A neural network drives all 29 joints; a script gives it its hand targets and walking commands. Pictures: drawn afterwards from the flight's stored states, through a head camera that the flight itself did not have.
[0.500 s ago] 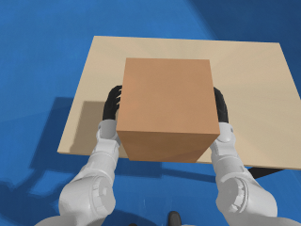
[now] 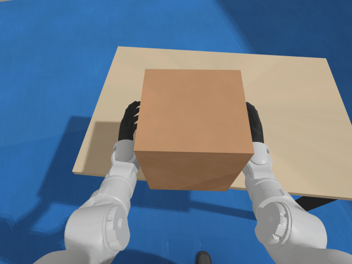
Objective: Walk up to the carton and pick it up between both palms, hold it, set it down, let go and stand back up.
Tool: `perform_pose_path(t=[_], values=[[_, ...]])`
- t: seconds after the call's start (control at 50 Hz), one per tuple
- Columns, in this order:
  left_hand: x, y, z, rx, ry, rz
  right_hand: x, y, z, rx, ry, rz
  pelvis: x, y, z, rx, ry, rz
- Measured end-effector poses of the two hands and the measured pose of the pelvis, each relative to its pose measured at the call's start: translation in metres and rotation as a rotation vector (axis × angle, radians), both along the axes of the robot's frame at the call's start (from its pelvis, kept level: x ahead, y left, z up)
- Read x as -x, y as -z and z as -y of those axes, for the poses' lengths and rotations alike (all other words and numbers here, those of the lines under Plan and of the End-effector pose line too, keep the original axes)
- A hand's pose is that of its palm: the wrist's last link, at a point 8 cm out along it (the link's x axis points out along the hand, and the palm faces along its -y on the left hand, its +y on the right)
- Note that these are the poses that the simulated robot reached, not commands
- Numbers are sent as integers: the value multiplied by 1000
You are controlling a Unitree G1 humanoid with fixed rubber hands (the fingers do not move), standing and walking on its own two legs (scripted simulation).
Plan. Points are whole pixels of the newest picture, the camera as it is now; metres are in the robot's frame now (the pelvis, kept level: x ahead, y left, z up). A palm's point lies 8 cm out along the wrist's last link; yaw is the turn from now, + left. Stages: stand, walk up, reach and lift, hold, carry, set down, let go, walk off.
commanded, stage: reach and lift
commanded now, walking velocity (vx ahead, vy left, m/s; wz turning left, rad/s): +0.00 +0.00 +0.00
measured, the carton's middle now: (190, 136) +0.40 -0.03 +0.00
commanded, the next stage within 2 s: none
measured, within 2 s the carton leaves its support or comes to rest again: neither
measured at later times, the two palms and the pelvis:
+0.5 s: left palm (120, 132) +0.40 +0.13 +0.04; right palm (251, 131) +0.38 -0.17 +0.04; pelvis +0.00 +0.00 +0.00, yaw +0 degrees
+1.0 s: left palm (108, 103) +0.40 +0.13 +0.14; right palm (268, 106) +0.38 -0.17 +0.14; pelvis +0.00 +0.02 +0.01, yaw +0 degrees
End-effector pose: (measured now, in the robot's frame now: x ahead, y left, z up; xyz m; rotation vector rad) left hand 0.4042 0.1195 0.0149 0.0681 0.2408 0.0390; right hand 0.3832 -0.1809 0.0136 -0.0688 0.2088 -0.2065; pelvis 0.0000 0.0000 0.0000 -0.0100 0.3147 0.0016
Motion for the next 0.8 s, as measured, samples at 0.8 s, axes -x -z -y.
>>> perform_pose_path(t=[0.8], values=[[0, -92, -18, 4, -6, 42, -2, -92, -18, -84, 11, 47, 2, -3, -20, 14, -14, 197]])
